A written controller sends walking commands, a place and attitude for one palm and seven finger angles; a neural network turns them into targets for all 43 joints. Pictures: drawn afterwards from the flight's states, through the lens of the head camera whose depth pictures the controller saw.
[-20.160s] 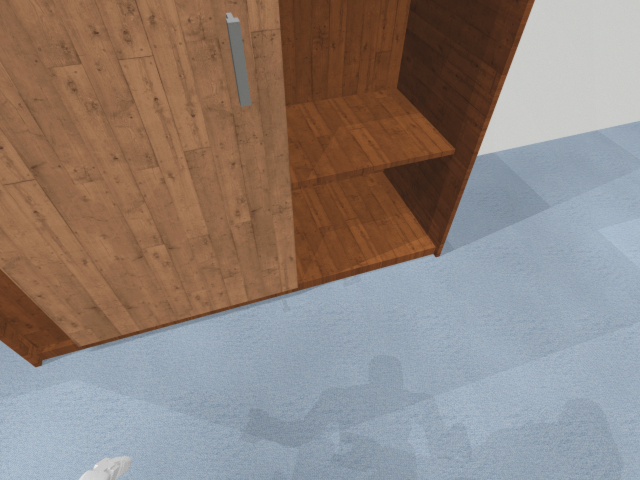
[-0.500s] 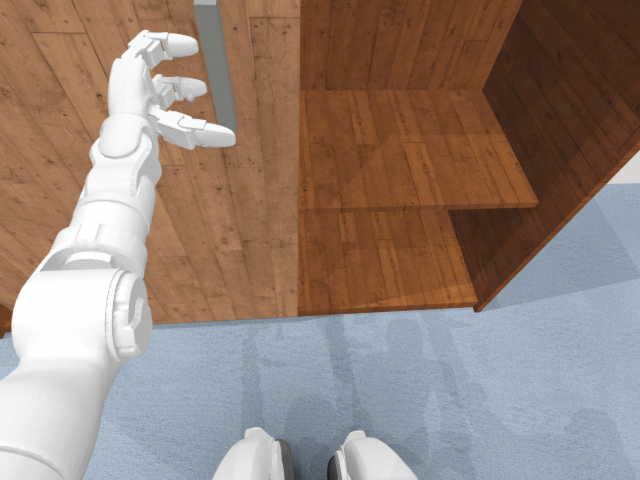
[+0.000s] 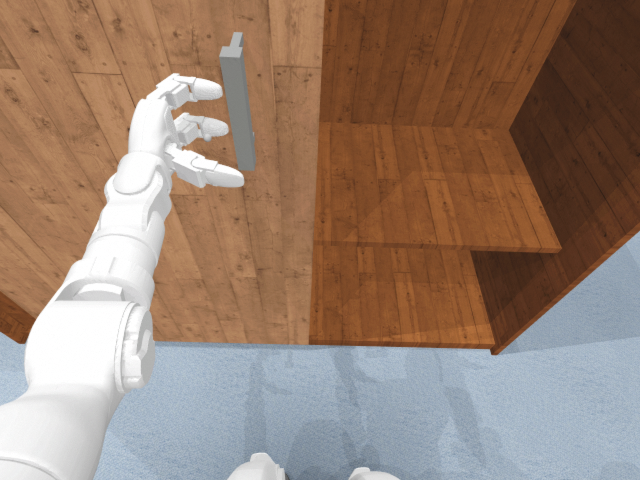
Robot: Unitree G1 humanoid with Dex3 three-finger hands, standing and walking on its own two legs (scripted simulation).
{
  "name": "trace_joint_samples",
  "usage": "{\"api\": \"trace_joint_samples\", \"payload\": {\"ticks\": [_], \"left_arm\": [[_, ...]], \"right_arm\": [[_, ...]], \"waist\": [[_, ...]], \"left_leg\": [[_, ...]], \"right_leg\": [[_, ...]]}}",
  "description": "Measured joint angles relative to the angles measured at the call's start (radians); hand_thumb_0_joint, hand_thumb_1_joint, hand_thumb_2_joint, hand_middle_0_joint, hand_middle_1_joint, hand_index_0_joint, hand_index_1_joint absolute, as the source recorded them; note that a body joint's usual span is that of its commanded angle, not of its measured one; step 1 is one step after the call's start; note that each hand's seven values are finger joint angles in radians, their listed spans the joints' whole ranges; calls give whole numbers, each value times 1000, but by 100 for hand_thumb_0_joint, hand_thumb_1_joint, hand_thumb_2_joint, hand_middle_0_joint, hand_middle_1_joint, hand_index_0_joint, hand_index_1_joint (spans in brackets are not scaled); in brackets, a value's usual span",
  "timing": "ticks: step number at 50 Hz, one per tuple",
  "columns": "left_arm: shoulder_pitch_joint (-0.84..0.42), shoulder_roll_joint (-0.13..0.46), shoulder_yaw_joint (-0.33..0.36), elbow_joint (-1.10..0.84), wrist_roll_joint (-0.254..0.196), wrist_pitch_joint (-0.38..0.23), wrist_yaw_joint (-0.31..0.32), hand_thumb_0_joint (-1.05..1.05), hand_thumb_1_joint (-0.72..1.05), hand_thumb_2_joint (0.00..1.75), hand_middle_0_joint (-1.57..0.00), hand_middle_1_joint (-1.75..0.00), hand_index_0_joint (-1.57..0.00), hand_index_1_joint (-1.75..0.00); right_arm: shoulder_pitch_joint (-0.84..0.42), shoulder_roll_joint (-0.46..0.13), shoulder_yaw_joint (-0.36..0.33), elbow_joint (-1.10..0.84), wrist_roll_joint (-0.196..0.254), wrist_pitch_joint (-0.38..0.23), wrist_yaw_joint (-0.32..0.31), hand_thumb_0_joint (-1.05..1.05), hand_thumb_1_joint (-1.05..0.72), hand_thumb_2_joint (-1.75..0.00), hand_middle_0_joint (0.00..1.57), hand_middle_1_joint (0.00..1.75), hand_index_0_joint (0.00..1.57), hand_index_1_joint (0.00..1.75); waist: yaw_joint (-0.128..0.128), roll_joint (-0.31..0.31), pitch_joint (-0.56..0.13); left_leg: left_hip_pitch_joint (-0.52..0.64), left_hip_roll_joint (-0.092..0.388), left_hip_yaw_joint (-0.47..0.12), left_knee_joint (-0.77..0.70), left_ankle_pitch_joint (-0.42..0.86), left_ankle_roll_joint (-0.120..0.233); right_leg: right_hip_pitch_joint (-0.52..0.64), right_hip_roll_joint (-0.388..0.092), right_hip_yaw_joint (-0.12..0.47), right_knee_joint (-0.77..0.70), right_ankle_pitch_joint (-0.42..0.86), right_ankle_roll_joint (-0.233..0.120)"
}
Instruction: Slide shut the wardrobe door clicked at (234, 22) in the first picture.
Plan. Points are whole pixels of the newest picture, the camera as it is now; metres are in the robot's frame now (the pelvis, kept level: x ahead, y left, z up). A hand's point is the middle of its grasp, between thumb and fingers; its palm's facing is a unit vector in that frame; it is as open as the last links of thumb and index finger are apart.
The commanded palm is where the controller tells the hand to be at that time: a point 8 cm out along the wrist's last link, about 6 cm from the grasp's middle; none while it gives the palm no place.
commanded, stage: move the hooked fingers beside the handle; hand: left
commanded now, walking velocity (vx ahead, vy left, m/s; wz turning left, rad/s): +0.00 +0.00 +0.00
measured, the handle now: (242, 106) +0.53 +0.08 +0.18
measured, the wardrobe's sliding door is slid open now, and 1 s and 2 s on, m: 0.59 0.59 0.59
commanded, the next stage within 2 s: none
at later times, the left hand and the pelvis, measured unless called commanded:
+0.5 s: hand (201, 137) +0.50 +0.13 +0.16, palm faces -0.11 -0.99 -0.01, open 12.6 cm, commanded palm +0.51 +0.19 +0.16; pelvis +0.02 +0.01 +0.01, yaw +0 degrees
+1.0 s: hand (200, 137) +0.49 +0.13 +0.16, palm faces -0.11 -0.99 -0.01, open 12.7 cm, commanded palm +0.52 +0.20 +0.16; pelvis +0.01 +0.01 +0.01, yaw -1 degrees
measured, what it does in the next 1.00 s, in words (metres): stands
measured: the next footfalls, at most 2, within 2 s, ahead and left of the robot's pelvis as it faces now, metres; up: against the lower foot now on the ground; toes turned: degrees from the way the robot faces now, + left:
none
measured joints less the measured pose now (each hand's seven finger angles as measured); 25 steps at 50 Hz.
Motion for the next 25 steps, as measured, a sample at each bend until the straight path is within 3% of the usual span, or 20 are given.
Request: {"api": "trace_joint_samples", "payload": {"ticks": [12, 25], "left_arm": [[55, -29, -18, -29, -11, -10, -29, -1, -50, 30, -52, -123, -53, -123], [74, -39, -12, -27, 1, -41, -35, -1, -50, 30, -56, -123, -56, -122]], "right_arm": [[-8, 8, 5, 1, 8, 32, 1, 1, -90, -90, 20, 30, 20, 30], [-19, 14, 19, -20, 5, 31, -9, 1, -90, -90, 20, 30, 20, 30]], "waist": [[22, 7, -8], [22, -6, 4]], "left_leg": [[61, 0, -5, -27, 21, 4], [110, -16, 16, -78, 36, 16]], "right_leg": [[71, 2, -2, -39, -14, -1], [105, -14, 20, -65, -5, 10]]}}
